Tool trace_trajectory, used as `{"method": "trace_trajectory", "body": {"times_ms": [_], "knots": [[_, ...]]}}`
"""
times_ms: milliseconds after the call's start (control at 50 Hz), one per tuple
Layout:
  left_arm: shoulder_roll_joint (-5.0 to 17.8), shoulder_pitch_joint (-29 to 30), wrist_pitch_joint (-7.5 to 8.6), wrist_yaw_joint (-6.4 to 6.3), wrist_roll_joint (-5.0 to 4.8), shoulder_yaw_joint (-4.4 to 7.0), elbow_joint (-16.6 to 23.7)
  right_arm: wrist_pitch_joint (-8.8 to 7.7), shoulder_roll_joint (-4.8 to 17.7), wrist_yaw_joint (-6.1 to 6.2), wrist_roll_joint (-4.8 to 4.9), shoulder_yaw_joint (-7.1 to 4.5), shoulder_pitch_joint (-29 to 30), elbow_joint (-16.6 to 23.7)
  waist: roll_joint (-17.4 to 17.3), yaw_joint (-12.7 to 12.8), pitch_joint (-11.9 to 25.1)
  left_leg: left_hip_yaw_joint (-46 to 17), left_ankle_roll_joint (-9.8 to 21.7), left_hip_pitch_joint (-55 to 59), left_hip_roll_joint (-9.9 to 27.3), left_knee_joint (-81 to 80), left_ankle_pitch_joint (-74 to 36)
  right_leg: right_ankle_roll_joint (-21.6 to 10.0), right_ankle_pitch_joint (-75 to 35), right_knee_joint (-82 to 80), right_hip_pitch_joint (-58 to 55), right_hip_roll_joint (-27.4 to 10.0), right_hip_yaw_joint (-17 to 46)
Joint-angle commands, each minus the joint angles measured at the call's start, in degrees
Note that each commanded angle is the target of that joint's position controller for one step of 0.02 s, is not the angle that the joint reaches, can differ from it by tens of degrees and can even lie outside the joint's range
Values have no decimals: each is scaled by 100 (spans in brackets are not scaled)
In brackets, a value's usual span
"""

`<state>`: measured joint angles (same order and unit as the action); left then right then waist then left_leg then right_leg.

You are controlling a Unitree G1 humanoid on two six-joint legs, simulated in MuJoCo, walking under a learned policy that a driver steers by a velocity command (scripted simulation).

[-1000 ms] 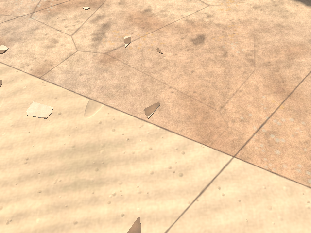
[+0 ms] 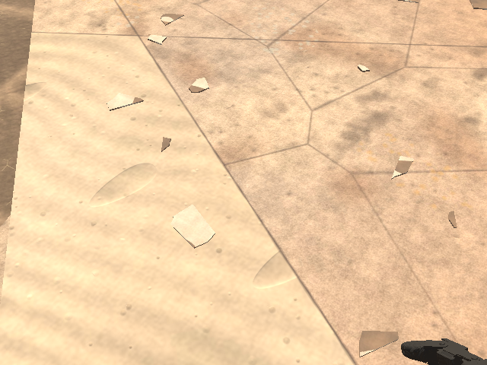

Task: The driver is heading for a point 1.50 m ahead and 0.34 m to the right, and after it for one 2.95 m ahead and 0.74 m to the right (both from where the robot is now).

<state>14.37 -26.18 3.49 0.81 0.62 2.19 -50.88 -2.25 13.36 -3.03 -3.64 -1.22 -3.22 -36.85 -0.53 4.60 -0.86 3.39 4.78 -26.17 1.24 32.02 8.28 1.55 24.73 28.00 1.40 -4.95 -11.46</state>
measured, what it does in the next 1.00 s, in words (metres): walks ahead, turning right: right foot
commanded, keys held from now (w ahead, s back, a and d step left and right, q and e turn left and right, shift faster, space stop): w+e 0.72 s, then w+q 0.28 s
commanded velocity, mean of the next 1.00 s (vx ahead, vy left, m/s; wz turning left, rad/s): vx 0.50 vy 0.00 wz -0.32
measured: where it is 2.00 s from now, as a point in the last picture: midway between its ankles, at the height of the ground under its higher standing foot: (336, 187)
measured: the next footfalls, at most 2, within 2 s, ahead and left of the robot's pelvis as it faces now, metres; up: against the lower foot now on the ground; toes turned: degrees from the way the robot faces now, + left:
right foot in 0.50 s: +0.40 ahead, -0.14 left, +0.00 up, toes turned -20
left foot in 1.08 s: +0.75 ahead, -0.10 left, +0.00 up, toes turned -17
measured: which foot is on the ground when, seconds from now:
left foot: down 0.00-0.52, up 0.54-1.00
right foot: up 0.00-0.48, down 0.50-1.00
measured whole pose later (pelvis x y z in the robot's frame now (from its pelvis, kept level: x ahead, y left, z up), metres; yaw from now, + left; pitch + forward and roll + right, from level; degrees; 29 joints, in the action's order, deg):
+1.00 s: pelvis +0.51 -0.12 +0.01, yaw -22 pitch +1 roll -2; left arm 14.8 -23.0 4.2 0.1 1.4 2.6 -49.8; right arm -1.1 14.1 -2.4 -1.6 -1.4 -7.0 -42.3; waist -2.0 3.2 -1.6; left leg 2.5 2.3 -34.6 3.7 36.7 2.5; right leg -5.9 17.0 9.8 -6.1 7.2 1.9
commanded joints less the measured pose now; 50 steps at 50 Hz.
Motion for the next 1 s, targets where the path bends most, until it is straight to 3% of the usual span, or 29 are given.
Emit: {"method": "trace_trajectory", "body": {"times_ms": [20,40,60,80,120,200,300,400,460,480,500,520,540,560,580,600,620,660,720,800,900,960,1000], "knots": [[265,-120,59,34,-88,17,697,-108,1741,277,-12,-516,-2558,-247,-1600,-1164,2018,-3866,992,4421,2603,-1422,501,-445,750,4115,3460,619,663],[695,401,-18,-31,-16,157,651,-110,1497,317,127,-476,-2356,-266,-645,-1232,1421,-3294,868,3859,2341,-1359,67,-551,359,4484,3813,413,1485],[563,539,-2,-2,-62,139,674,-138,1128,316,162,-358,-1968,-327,-567,-932,709,-2353,681,3135,2043,-1432,-391,-580,-100,4294,3793,206,1509],[503,491,-18,20,-57,140,566,-168,786,281,190,-262,-1649,-340,-468,-713,396,-1766,456,2597,1748,-1658,-547,-555,-405,3947,3578,56,1433],[432,210,-169,73,84,168,357,-236,483,287,260,-165,-1345,-358,-712,-426,153,-1063,259,1968,1412,-1997,-679,-429,-739,3724,3141,-16,1362],[228,715,-286,202,89,181,475,-397,572,326,266,-216,-1563,-583,-500,-348,-93,-383,369,1966,1373,-2358,-1182,-342,-1457,3620,3605,-22,1318],[107,1706,-273,291,121,108,805,-392,547,362,244,-227,-1816,-838,-395,-496,-394,347,394,2198,1304,-2425,-1287,-329,-2347,2322,3940,-47,1127],[164,2412,-269,376,158,62,1137,-328,796,419,238,-310,-2103,-1093,-337,-653,-580,815,272,2758,1480,-2188,-2003,-668,-2159,1098,3535,99,596],[299,2095,-278,310,171,133,1132,-229,1046,457,217,-365,-2070,-1177,-457,-458,-229,1099,143,3196,1483,-1049,-4464,-1012,-1319,871,2792,618,216],[397,1597,-252,267,166,194,1016,-167,1148,461,209,-392,-2029,-1183,-454,-236,94,1152,125,3213,1456,-181,-4983,-1156,-1024,778,2249,865,155],[539,775,-191,200,204,286,775,-117,1208,452,235,-398,-1962,-1150,-273,146,578,1243,18,2794,1339,1090,-4528,-1324,-1143,350,1143,1072,246],[1070,-51,-169,99,261,466,575,-121,1015,436,218,-334,-2012,-994,307,442,1190,1248,-171,1604,1140,2833,-2675,-1613,-510,75,-291,246,1507],[1747,286,-225,51,106,637,702,-172,460,326,307,-242,-2052,-544,1847,-28,1622,763,-569,-944,-273,5075,2134,-2530,-467,-766,-1799,-1304,4960],[1695,196,-284,48,-24,640,798,-237,838,305,245,-268,-1434,-392,789,276,1671,-456,-525,-1635,-173,5359,1968,-2576,-978,-1242,-1840,-1423,5363],[1428,412,-288,-18,-25,572,723,-306,739,283,307,-227,-1131,-323,407,140,964,-552,-460,-1849,147,5163,1468,-2457,-1489,-1165,-1284,-1357,4473],[1091,589,-262,-46,-36,479,666,-359,690,302,304,-196,-1222,-390,-26,-151,404,-529,-440,-1531,381,4487,1131,-2179,-2255,-1199,-394,-1103,3875],[917,800,-217,-65,-53,421,672,-306,664,306,214,-197,-1191,-380,-106,-369,217,-595,-469,-1191,525,4027,1098,-1971,-2629,-1241,152,-772,3439],[760,1033,-126,-51,-68,347,753,-85,642,286,77,-187,-1452,-462,1,-611,260,-562,-580,-631,551,3621,1071,-1867,-3125,-1398,721,-464,2976],[948,831,-28,-15,-60,388,706,70,533,241,79,-158,-1211,-352,78,-610,157,-410,-723,-729,523,2958,715,-1851,-3057,-1597,1011,-213,2719],[771,412,40,2,-66,303,534,65,465,188,123,-119,-515,-234,297,-299,-89,-278,-698,-1091,607,1687,-439,-1502,-3073,-1871,606,-151,2345],[822,6,114,-31,13,254,366,27,504,125,210,-113,221,-56,324,34,-224,-171,-429,-1448,489,860,-934,-1280,-3468,-1880,-376,-390,2046],[832,-72,119,-98,89,225,258,1,509,59,219,-108,464,45,329,57,-430,-126,-236,-1447,314,487,-646,-1271,-3716,-1848,-744,-588,1831],[872,46,119,-150,119,215,207,-11,530,31,222,-123,353,42,352,-77,-467,-67,-53,-1104,107,225,-280,-1173,-4410,-1652,-863,-689,1609]]}}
